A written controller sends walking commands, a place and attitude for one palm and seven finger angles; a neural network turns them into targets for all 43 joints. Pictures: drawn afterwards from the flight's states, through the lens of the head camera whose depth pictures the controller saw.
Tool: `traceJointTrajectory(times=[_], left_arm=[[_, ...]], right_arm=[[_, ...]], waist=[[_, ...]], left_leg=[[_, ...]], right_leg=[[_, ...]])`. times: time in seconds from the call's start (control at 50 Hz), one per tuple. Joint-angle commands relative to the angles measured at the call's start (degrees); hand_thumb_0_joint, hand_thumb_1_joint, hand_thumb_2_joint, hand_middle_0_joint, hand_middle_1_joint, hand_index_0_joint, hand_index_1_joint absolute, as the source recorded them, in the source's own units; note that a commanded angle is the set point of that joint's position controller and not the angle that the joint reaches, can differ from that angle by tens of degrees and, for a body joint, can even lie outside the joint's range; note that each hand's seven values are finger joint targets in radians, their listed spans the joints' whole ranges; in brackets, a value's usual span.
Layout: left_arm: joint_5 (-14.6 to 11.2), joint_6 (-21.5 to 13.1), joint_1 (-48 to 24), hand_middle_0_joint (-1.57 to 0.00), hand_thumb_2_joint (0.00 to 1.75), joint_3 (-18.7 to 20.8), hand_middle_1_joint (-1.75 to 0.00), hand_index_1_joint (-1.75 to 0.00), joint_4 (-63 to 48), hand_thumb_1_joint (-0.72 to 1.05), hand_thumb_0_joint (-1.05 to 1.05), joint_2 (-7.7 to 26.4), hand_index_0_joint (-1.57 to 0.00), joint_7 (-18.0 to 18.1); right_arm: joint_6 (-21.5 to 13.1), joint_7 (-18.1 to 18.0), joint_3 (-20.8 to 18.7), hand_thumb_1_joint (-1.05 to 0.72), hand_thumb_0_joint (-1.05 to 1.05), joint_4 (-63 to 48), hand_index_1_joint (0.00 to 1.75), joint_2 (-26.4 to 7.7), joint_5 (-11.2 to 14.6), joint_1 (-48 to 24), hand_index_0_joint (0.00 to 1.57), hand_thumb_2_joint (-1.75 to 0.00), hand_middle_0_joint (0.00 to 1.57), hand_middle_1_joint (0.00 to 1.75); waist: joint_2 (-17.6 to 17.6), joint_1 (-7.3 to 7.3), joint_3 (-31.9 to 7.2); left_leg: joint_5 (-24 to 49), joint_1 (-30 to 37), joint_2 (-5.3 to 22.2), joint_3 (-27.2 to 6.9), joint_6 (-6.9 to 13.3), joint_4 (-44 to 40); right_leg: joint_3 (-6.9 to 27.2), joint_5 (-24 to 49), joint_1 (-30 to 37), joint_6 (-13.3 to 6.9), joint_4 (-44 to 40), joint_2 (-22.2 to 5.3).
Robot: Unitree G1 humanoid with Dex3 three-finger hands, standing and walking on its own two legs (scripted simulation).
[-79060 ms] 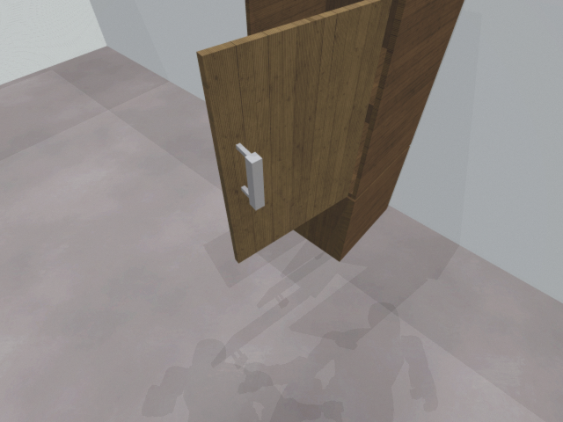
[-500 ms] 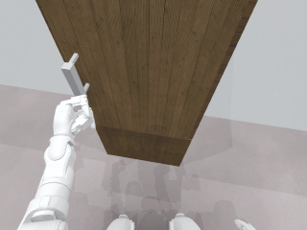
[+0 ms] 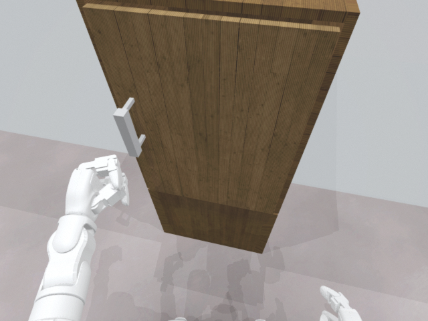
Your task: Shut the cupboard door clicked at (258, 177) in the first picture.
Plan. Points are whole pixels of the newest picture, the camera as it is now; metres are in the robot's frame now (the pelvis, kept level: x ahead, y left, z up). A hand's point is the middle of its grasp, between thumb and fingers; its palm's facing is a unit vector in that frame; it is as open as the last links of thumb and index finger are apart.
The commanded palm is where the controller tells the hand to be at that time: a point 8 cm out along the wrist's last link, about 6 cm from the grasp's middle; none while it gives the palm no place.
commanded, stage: draw the hand back to the body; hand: left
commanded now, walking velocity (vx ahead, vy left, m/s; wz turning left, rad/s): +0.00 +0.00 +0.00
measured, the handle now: (132, 128) +0.53 +0.22 +0.04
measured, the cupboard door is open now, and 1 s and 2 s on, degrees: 0 0 0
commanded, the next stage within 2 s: step back with the hand held close in 1.28 s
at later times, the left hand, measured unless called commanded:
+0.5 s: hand (60, 210) +0.26 +0.24 +0.14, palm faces +0.31 -0.91 -0.29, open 3.4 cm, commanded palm +0.21 +0.28 +0.16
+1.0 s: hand out of the picture +0.21 +0.28 +0.21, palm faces +0.49 -0.77 -0.41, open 6.8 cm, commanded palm +0.16 +0.31 +0.22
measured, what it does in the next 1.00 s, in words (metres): stands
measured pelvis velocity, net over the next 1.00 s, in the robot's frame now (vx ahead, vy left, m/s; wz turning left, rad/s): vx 0.02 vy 0.01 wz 0.01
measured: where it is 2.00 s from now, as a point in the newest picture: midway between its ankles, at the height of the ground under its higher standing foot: outside the picture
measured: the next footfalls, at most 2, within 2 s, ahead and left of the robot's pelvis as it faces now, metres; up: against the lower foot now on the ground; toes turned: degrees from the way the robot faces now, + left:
none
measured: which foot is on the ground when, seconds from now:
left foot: down 0.00-1.00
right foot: down 0.00-1.00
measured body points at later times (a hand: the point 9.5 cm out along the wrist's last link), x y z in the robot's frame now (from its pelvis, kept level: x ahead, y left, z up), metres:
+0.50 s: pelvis +0.01 +0.01 +0.04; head +0.00 -0.01 +0.49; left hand +0.23 +0.28 +0.15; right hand +0.20 -0.22 -0.04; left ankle +0.00 +0.11 -0.69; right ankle +0.01 -0.11 -0.69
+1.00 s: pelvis +0.02 +0.01 +0.05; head +0.00 -0.01 +0.50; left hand +0.17 +0.32 +0.23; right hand +0.22 -0.20 -0.04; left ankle +0.00 +0.11 -0.69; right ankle +0.01 -0.11 -0.69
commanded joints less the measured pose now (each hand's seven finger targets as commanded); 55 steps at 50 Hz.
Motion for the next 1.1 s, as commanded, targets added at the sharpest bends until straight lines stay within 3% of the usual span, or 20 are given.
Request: traceJointTrajectory(times=[0.0,0.04,0.06,0.12,0.18,0.2,0.22,0.24,0.26,0.32,0.38,0.42,0.5,0.54,0.74,0.8,0.88,0.92,0.98,1.08], left_arm=[[-2.0,-1.7,-12.6,-1.30,0.90,1.9,-1.50,-1.50,-16.5,0.90,0.00,8.3,-1.30,-1.5],[-2.4,-1.0,-10.5,-1.30,0.90,2.3,-1.50,-1.50,-18.6,0.90,0.00,8.8,-1.30,-1.7],[-2.7,-0.6,-10.3,-1.30,0.90,2.9,-1.50,-1.50,-19.2,0.90,0.00,9.4,-1.30,-1.8],[-3.1,0.7,-7.2,-1.24,0.90,6.1,-1.44,-1.44,-21.1,0.90,0.00,12.8,-1.24,-2.1],[-3.9,2.2,-5.5,-1.16,0.90,7.3,-1.35,-1.35,-23.9,0.90,0.00,13.4,-1.16,-2.8],[4.0,3.8,-5.7,-1.13,0.90,6.3,-1.32,-1.32,-26.2,0.90,0.00,17.5,-1.13,4.3],[4.7,5.5,-1.7,-1.11,0.90,5.5,-1.29,-1.29,-26.6,0.90,0.00,14.6,-1.11,8.0],[6.1,6.4,0.7,-1.08,0.90,3.8,-1.26,-1.26,-29.2,0.90,0.00,12.9,-1.08,10.2],[6.8,7.4,3.1,-1.05,0.90,3.6,-1.23,-1.23,-30.7,0.90,0.00,12.6,-1.05,11.8],[8.0,9.2,7.6,-0.97,0.90,4.5,-1.14,-1.14,-33.2,0.90,0.00,13.3,-0.97,14.6],[9.0,9.9,7.5,-0.89,0.90,4.4,-1.05,-1.05,-36.0,0.90,0.00,13.0,-0.89,15.9],[9.2,10.4,8.5,-0.83,0.90,5.0,-0.99,-0.99,-36.6,0.90,0.00,13.5,-0.83,16.4],[9.9,10.6,10.2,-0.72,0.90,5.7,-0.87,-0.87,-41.2,0.90,0.00,13.1,-0.72,17.0],[10.0,10.6,12.4,-0.67,0.90,6.1,-0.81,-0.81,-43.3,0.90,0.00,13.1,-0.67,17.1],[9.7,10.9,23.3,-0.39,0.90,12.9,-0.51,-0.51,-50.3,0.90,0.00,15.4,-0.39,16.9],[9.5,10.7,25.4,-0.31,0.90,14.7,-0.42,-0.42,-51.2,0.90,0.00,16.0,-0.31,17.0],[9.5,10.1,27.5,-0.20,0.90,17.0,-0.30,-0.30,-54.3,0.90,0.00,17.2,-0.20,17.3],[9.7,10.3,27.9,-0.20,0.90,14.9,-0.30,-0.30,-52.1,0.90,0.00,14.9,-0.20,17.2],[9.7,10.5,26.6,-0.20,0.90,14.6,-0.30,-0.30,-50.3,0.90,0.00,14.8,-0.20,17.3],[9.7,9.8,25.5,-0.20,0.90,15.3,-0.30,-0.30,-51.7,0.90,0.00,15.9,-0.20,17.6]], right_arm=[[-4.4,-1.1,-2.7,-0.90,0.00,-8.9,0.30,-8.1,0.7,-4.3,0.20,-0.90,0.20,0.30],[-5.3,-1.5,-2.5,-0.90,0.00,-9.1,0.30,-7.9,0.8,-5.0,0.20,-0.90,0.20,0.30],[-5.6,-1.7,-2.4,-0.90,0.00,-9.0,0.30,-8.0,0.9,-5.2,0.20,-0.90,0.20,0.30],[-6.4,-2.2,-2.2,-0.90,0.00,-9.1,0.30,-8.2,0.8,-5.8,0.20,-0.90,0.20,0.30],[-7.4,-2.5,-1.9,-0.90,0.00,-9.5,0.30,-7.7,1.0,-6.7,0.20,-0.90,0.20,0.30],[-6.3,-3.5,-2.7,-0.90,0.00,-8.9,0.30,-6.3,0.4,-9.2,0.20,-0.90,0.20,0.30],[-6.1,-4.0,-2.5,-0.90,0.00,-8.9,0.30,-6.0,0.1,-8.8,0.20,-0.90,0.20,0.30],[-5.8,-4.1,-2.2,-0.90,0.00,-8.9,0.30,-5.8,0.1,-9.2,0.20,-0.90,0.20,0.30],[-5.6,-4.3,-2.1,-0.90,0.00,-8.7,0.30,-5.7,-0.1,-9.4,0.20,-0.90,0.20,0.30],[-5.2,-4.6,-1.8,-0.90,0.00,-8.0,0.30,-5.9,-0.5,-9.8,0.20,-0.90,0.20,0.30],[-5.3,-4.6,-1.4,-0.90,0.00,-7.3,0.30,-5.6,-0.6,-10.6,0.20,-0.90,0.20,0.30],[-5.6,-4.7,-1.3,-0.90,0.00,-6.8,0.30,-5.8,-0.9,-11.0,0.20,-0.90,0.20,0.30],[-6.4,-4.4,-1.0,-0.90,0.00,-6.3,0.30,-5.3,-1.2,-11.5,0.20,-0.90,0.20,0.30],[-7.0,-4.1,-1.0,-0.90,0.00,-6.1,0.30,-5.3,-1.4,-11.6,0.20,-0.90,0.20,0.30],[-7.4,-2.6,-1.5,-0.90,0.00,-5.4,0.30,-4.9,-2.1,-11.8,0.20,-0.90,0.20,0.30],[-7.4,-2.5,-1.7,-0.90,0.00,-5.4,0.30,-4.8,-2.1,-12.0,0.20,-0.90,0.20,0.30],[-7.9,-2.6,-2.0,-0.90,0.00,-5.2,0.30,-4.7,-2.0,-12.2,0.20,-0.90,0.20,0.30],[-8.1,-2.6,-2.2,-0.90,0.00,-4.6,0.30,-4.9,-1.9,-12.0,0.20,-0.90,0.20,0.30],[-7.7,-2.8,-2.3,-0.90,0.00,-4.6,0.30,-5.2,-1.9,-11.8,0.20,-0.90,0.20,0.30],[-7.8,-3.2,-2.3,-0.90,0.00,-4.6,0.30,-5.0,-1.9,-12.5,0.20,-0.90,0.20,0.30]], waist=[[-1.4,-0.56,-12.0],[0.6,0.09,-11.5],[-1.3,-0.09,-10.9],[-0.5,1.18,-10.5],[-0.3,1.58,-9.7],[-0.8,2.83,-8.2],[-2.0,2.18,-6.4],[-0.4,2.25,-6.3],[0.9,2.28,-6.2],[-2.3,2.43,-5.4],[0.3,2.23,-2.6],[-0.9,2.39,-0.5],[2.5,2.90,-1.3],[2.0,3.14,-1.4],[2.1,4.44,-0.6],[1.0,4.63,0.5],[2.7,4.95,0.2],[1.5,4.33,2.7],[-0.4,4.16,4.2],[0.6,4.62,2.4]], left_leg=[[10.4,7.1,-0.9,-0.5,1.0,-10.1],[9.5,8.3,-1.1,-0.5,1.0,-11.0],[8.5,8.2,-1.2,-0.6,1.1,-11.4],[8.7,9.0,-1.4,-0.5,1.1,-12.6],[8.9,10.2,-1.4,-0.4,1.0,-13.9],[9.5,11.4,-1.3,0.0,1.4,-15.8],[9.4,11.8,-1.2,0.1,1.4,-16.7],[10.4,13.7,-0.9,0.1,1.4,-17.8],[11.8,15.6,-0.8,0.3,1.4,-18.5],[14.2,18.3,-0.4,0.3,1.5,-21.2],[14.9,21.6,-0.2,0.1,1.3,-24.1],[15.2,22.4,-0.1,0.0,1.4,-25.5],[18.4,26.2,0.0,-0.4,1.0,-27.9],[20.6,27.0,0.1,-0.4,1.0,-28.6],[29.2,28.1,0.5,0.1,0.5,-29.2],[26.9,27.7,0.4,0.3,0.5,-29.6],[27.5,28.1,0.5,0.4,0.5,-29.5],[26.4,27.6,0.7,0.3,0.4,-29.8],[22.9,26.9,0.6,0.1,0.6,-30.5],[20.4,27.3,0.2,0.2,1.1,-30.6]], right_leg=[[0.4,12.8,10.9,-0.4,-8.9,0.6],[0.6,11.4,11.6,-0.5,-9.9,0.4],[0.8,10.0,11.9,-0.3,-10.8,0.3],[1.3,9.6,14.4,-0.4,-12.0,0.1],[1.4,9.5,15.8,-0.3,-13.3,0.0],[4.4,8.6,16.7,-0.7,-17.3,-1.8],[4.3,7.6,17.4,-0.4,-18.7,-2.1],[3.5,8.7,18.5,-0.3,-18.8,-2.1],[3.0,10.8,19.3,-0.3,-19.2,-1.9],[2.1,13.4,23.0,-0.2,-21.1,-1.7],[1.4,13.6,23.2,-0.3,-23.0,-1.4],[1.3,13.6,24.1,-0.3,-24.6,-1.2],[0.6,16.1,26.7,-0.4,-25.3,-1.0],[0.4,17.9,28.2,-0.5,-25.8,-1.0],[0.1,24.7,32.0,-0.3,-26.6,-1.3],[-0.1,23.1,31.3,-0.1,-27.0,-1.1],[0.0,23.2,31.4,-0.1,-26.9,-1.1],[-0.1,21.8,29.6,-0.1,-27.7,-0.9],[-0.2,19.0,28.9,0.1,-27.8,-1.0],[0.3,16.9,29.9,0.0,-28.2,-1.2]])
